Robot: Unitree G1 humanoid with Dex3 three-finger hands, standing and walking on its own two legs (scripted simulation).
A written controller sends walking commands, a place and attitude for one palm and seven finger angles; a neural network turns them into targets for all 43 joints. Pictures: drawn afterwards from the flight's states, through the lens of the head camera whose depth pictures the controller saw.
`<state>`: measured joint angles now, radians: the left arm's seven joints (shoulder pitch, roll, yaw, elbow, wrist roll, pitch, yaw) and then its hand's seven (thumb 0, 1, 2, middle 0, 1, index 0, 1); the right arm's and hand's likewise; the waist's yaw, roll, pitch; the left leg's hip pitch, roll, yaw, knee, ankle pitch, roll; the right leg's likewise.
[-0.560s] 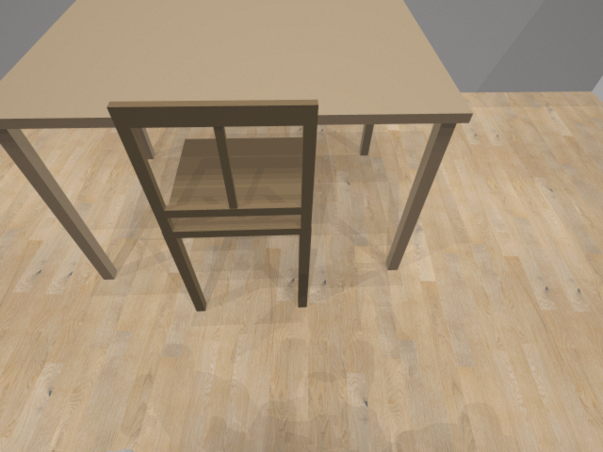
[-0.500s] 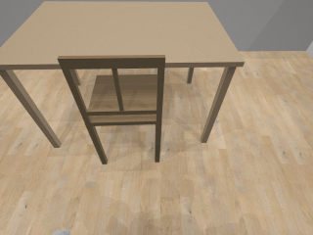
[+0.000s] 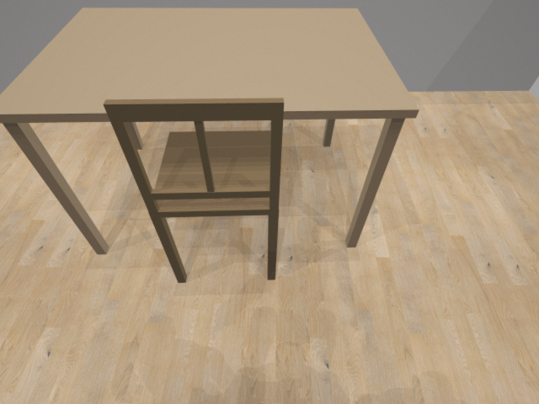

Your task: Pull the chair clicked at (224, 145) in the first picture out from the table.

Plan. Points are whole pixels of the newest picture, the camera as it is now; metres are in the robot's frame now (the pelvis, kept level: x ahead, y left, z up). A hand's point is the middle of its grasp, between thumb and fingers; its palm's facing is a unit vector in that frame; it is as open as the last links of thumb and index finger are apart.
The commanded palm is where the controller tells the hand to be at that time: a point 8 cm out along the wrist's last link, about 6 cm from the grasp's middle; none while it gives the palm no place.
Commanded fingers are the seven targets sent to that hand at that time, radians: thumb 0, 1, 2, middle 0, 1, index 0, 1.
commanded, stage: stand and wait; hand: left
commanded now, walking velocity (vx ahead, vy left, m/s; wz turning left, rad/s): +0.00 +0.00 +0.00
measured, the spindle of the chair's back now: (205, 158) +0.70 +0.21 -0.10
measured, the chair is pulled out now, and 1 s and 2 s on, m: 0.00 0.00 0.00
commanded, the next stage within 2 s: look at it before walking up in 0.26 s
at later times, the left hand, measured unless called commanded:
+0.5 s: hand out of the picture +0.04 +0.20 -0.17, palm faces -0.02 -0.96 -0.26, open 7.4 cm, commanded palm none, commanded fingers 0.00 0.90 0.90 -0.20 -0.30 -0.20 -0.30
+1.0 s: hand out of the picture +0.01 +0.18 -0.17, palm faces +0.00 -0.98 -0.22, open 7.4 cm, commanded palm none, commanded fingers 0.00 0.90 0.90 -0.20 -0.30 -0.20 -0.30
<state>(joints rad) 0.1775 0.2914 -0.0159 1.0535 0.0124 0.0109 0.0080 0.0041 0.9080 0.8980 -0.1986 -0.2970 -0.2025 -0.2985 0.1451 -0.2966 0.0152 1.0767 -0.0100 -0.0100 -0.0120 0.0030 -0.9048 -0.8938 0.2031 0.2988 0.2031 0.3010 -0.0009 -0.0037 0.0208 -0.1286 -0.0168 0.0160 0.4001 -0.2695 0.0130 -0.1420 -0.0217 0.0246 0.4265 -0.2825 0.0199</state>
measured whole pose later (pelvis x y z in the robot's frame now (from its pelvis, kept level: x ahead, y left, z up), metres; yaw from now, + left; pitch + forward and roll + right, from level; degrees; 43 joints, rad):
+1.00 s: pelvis -0.01 -0.01 +0.00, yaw +0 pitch +0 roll +0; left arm 0.24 0.20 -0.01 1.13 0.01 -0.01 0.02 0.00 0.91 0.90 -0.20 -0.30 -0.20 -0.30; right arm 0.22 -0.20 0.01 1.16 -0.01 -0.02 -0.03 0.00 -0.91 -0.89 0.20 0.30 0.20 0.30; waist 0.00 -0.01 0.01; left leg -0.13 0.01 0.01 0.38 -0.25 -0.01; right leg -0.13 0.00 0.01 0.39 -0.25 0.00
